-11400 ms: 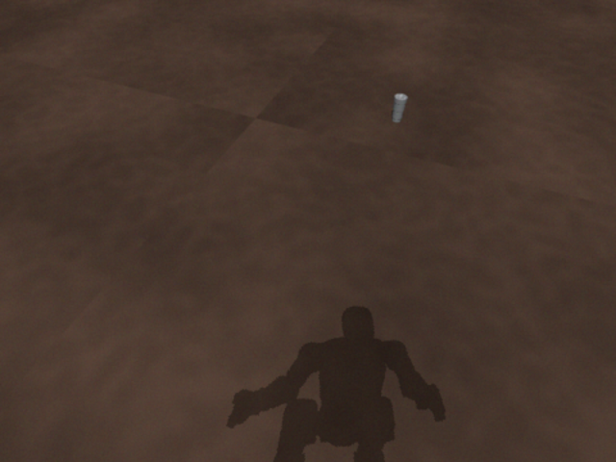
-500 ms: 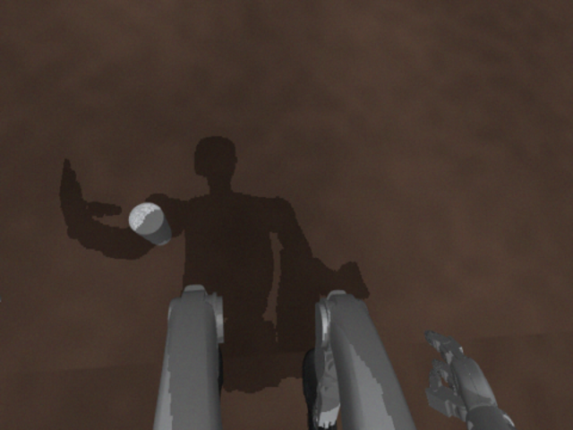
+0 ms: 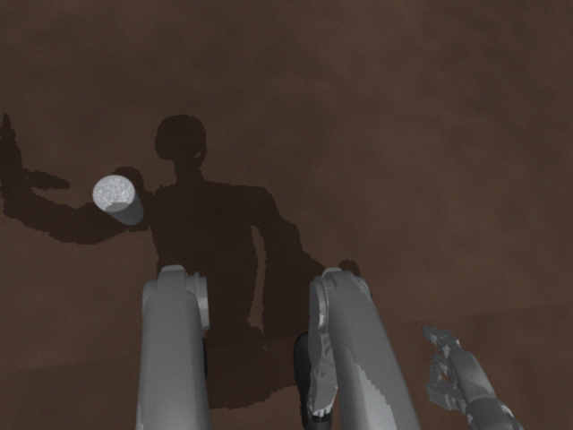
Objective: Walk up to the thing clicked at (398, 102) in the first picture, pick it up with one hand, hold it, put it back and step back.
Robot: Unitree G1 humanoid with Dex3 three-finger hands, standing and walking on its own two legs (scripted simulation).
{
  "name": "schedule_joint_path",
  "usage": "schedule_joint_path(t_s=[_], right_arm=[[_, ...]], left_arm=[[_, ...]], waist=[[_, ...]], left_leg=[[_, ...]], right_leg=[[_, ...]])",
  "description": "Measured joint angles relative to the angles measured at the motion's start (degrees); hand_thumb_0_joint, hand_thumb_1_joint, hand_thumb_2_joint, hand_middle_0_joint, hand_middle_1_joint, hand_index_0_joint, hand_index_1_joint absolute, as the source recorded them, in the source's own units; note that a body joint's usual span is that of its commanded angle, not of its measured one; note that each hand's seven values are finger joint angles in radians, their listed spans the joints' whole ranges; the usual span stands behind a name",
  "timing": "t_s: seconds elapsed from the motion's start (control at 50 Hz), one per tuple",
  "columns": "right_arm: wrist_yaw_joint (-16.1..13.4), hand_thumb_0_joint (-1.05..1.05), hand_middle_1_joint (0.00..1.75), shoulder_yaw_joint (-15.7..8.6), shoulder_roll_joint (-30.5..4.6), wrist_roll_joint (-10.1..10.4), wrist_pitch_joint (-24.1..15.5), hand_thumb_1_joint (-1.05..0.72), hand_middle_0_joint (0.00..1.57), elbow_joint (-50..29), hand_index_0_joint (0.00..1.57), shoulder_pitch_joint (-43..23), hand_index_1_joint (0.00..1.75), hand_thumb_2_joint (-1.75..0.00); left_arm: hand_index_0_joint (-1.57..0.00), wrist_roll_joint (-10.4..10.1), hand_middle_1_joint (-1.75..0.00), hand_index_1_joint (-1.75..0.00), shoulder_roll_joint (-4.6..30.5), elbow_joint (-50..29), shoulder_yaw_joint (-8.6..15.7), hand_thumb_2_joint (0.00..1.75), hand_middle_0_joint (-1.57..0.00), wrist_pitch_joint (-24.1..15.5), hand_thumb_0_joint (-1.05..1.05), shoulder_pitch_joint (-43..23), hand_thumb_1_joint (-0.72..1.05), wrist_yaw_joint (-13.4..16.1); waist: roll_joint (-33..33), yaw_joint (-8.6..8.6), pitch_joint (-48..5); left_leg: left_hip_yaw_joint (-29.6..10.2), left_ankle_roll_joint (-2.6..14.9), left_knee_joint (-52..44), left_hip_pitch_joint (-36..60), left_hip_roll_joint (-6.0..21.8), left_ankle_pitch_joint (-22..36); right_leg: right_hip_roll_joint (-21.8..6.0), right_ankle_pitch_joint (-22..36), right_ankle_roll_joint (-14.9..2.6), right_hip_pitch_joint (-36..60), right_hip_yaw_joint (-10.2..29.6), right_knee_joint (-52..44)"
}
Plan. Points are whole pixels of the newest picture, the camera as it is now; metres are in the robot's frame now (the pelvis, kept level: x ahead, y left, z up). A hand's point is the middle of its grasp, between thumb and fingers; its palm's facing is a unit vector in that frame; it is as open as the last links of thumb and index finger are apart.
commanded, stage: go down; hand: left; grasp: from the side
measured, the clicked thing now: (123, 204) +0.47 +0.30 -0.36
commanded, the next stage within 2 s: approach in 0.62 s
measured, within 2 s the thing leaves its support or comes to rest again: neither
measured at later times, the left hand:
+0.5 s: hand out of the picture +0.37 +0.45 -0.02, palm faces +0.32 -0.94 -0.08, open 17.4 cm
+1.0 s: hand out of the picture +0.38 +0.45 -0.09, palm faces +0.36 -0.93 +0.01, open 17.7 cm
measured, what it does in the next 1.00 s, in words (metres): lowers itself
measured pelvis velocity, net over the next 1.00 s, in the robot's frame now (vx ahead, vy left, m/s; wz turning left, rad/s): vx -0.01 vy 0.00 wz -0.07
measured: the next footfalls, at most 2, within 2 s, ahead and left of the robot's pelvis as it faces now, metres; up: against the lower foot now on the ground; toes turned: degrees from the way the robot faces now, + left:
none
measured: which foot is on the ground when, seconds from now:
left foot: down 0.00-1.00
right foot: down 0.00-1.00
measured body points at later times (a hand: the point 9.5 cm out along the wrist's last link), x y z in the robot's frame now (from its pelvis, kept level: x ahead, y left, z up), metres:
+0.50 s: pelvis -0.01 +0.00 -0.04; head +0.20 +0.08 +0.35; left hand +0.35 +0.50 -0.02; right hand +0.14 -0.27 -0.14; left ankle +0.08 +0.13 -0.39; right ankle +0.08 -0.13 -0.39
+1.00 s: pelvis -0.01 +0.00 -0.07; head +0.22 +0.10 +0.30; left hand +0.36 +0.50 -0.09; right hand +0.15 -0.27 -0.16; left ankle +0.08 +0.13 -0.39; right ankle +0.08 -0.13 -0.39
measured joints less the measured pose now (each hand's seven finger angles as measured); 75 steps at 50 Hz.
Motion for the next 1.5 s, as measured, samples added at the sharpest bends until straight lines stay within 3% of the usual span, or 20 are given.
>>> schedule_joint_path(t_s=[0.22,0.82,0.98,1.1,1.22,1.3,1.36,1.42,1.5], right_arm=[[0.20,0.00,0.30,1.41,-0.07,-0.50,0.46,-0.92,0.21,-0.29,0.21,-0.48,0.30,-0.91],[0.64,0.00,0.30,5.24,-1.82,-1.16,1.15,-0.92,0.21,-1.75,0.20,-0.79,0.30,-0.91],[1.31,0.00,0.30,7.58,-2.41,-2.58,0.54,-0.92,0.21,-2.63,0.20,-2.68,0.30,-0.91],[2.19,0.00,0.30,10.22,-2.19,-5.19,1.45,-0.91,0.21,-3.63,0.20,-5.46,0.30,-0.90],[3.16,0.00,0.30,13.49,-1.76,-8.62,3.94,-0.91,0.21,-4.47,0.20,-8.86,0.30,-0.90],[3.57,0.00,0.30,15.51,-1.80,-10.67,5.44,-0.92,0.21,-4.95,0.21,-10.62,0.30,-0.90],[3.79,0.00,0.30,16.89,-2.12,-11.80,6.36,-0.92,0.21,-5.40,0.21,-11.45,0.30,-0.91],[4.10,0.00,0.30,18.30,-2.48,-12.66,6.98,-0.93,0.21,-5.79,0.21,-12.18,0.30,-0.91],[4.77,0.00,0.30,20.17,-2.66,-13.58,7.43,-0.93,0.21,-6.35,0.21,-13.17,0.30,-0.91]], left_arm=[[-0.04,0.35,-0.05,-0.05,2.18,0.66,1.28,0.07,-0.04,0.00,-0.01,-3.02,-0.50,-1.08],[-0.05,-1.57,-0.07,-0.07,10.67,5.40,5.07,0.06,-0.05,-0.46,-0.01,-5.52,-0.55,-3.71],[-0.06,-5.29,-0.06,-0.07,11.78,12.26,4.68,0.02,-0.07,-6.43,-0.01,-7.32,-0.59,-3.45],[-0.06,-3.29,-0.07,-0.08,10.53,16.47,3.22,0.02,-0.07,-11.06,-0.01,-8.29,-0.61,-1.05],[-0.07,-0.32,-0.08,-0.09,9.62,15.95,4.50,0.03,-0.08,-16.98,-0.01,-7.54,-0.61,1.84],[-0.07,-0.43,-0.09,-0.10,10.33,17.59,4.26,0.04,-0.08,-20.61,-0.01,-6.76,-0.61,4.14],[-0.07,-0.72,-0.11,-0.11,10.34,19.62,2.41,0.05,-0.07,-22.54,-0.01,-6.00,-0.61,5.82],[-0.07,-1.15,-0.11,-0.11,9.26,21.04,0.12,0.04,-0.07,-24.49,-0.01,-4.75,-0.61,7.44],[-0.08,-2.16,-0.11,-0.11,6.52,21.72,-1.03,0.03,-0.07,-27.75,-0.01,-3.70,-0.61,10.47]], waist=[[-0.24,-0.84,1.08],[-1.30,-2.40,4.49],[-3.06,-3.19,6.95],[-6.28,-4.56,10.48],[-9.70,-6.36,14.56],[-11.05,-7.22,16.49],[-11.44,-7.41,17.62],[-11.55,-7.57,18.60],[-12.25,-7.82,19.80]], left_leg=[[-0.78,-0.02,3.75,-3.28,-0.23,0.13],[-3.37,-0.52,10.19,-7.69,-0.11,0.19],[-4.53,-0.48,13.70,-9.53,0.11,-0.31],[-6.45,-0.82,18.01,-10.95,0.20,-0.91],[-8.81,-1.21,22.19,-11.42,-0.02,-1.49],[-10.23,-1.28,24.61,-11.54,-0.10,-1.76],[-11.02,-1.15,26.07,-11.63,-0.03,-1.83],[-11.70,-0.93,27.35,-11.65,0.02,-1.85],[-12.70,-0.86,28.97,-11.20,0.10,-1.96]], right_leg=[[0.09,-0.09,0.07,-2.86,-0.44,3.56],[1.06,0.35,0.02,-6.75,-2.19,9.04],[1.72,0.26,0.41,-8.32,-2.83,11.85],[2.54,0.23,0.62,-9.41,-4.00,15.18],[3.28,0.21,0.90,-9.33,-5.51,18.09],[3.85,0.42,1.15,-9.17,-6.35,19.63],[4.31,0.75,1.32,-9.15,-6.79,20.50],[4.73,1.06,1.69,-9.02,-7.14,21.21],[5.31,1.50,2.18,-8.57,-7.65,22.15]])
